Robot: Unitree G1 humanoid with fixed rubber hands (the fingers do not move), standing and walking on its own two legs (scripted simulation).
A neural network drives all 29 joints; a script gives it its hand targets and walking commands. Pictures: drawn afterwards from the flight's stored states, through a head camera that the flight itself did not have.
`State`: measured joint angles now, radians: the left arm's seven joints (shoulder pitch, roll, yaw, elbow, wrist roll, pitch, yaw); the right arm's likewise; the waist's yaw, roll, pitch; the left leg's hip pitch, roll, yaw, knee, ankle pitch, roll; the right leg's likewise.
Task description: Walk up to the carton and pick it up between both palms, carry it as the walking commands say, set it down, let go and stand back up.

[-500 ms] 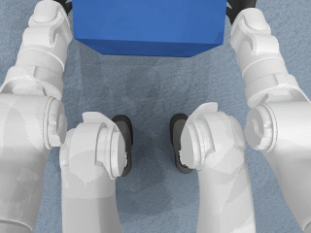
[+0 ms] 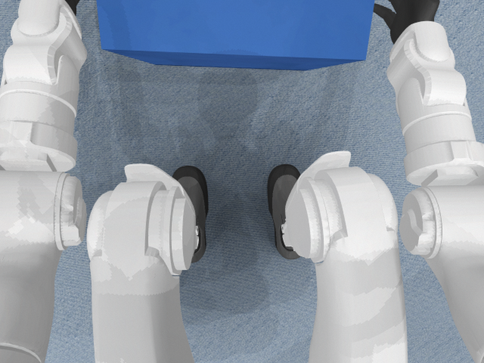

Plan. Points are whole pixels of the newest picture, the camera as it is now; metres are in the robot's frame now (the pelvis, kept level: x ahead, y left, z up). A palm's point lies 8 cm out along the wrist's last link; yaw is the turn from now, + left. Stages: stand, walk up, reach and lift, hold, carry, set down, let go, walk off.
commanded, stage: set down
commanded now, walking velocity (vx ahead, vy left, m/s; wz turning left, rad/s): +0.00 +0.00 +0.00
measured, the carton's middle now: out of the picture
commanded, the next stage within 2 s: let go in 1.44 s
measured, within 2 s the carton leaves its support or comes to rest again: neither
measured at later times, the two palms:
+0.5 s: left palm out of the picture +0.53 +0.20 -0.09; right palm out of the picture +0.50 -0.23 -0.08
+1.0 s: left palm out of the picture +0.53 +0.21 +0.06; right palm out of the picture +0.49 -0.23 +0.06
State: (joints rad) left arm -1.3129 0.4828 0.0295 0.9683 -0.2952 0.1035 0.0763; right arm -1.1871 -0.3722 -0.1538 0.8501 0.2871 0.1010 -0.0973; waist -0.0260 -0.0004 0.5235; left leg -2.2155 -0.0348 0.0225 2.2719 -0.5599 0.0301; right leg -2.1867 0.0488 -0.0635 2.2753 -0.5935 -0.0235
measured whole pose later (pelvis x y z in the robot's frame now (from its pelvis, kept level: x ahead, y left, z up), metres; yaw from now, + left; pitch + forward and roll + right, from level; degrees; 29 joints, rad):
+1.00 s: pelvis -0.02 +0.00 +0.18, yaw +1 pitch +27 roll -1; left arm -1.26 0.49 0.17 0.56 -0.19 0.43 0.04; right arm -1.11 -0.38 -0.28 0.41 0.23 0.43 -0.08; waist -0.05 0.00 0.52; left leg -1.69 -0.06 -0.01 1.66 -0.44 0.02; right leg -1.67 0.05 -0.03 1.66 -0.47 -0.01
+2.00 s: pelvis +0.06 +0.00 +0.37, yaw +1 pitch +15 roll +0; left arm -0.21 0.22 0.14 0.40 0.01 0.21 0.01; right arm -0.12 -0.21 -0.11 0.29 0.04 0.21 0.08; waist -0.06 -0.04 0.21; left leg -0.80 -0.04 -0.01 0.84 -0.30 0.02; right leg -0.79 0.06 0.04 0.86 -0.32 -0.02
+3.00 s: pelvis +0.15 +0.00 +0.42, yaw -1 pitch +0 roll +0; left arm 0.42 0.18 0.03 0.80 0.05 -0.06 -0.02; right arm 0.39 -0.20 -0.01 0.78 -0.05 -0.06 0.00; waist 0.00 0.00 -0.28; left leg -0.21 -0.03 -0.01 0.54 -0.33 0.03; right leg -0.20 0.06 0.07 0.53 -0.33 -0.03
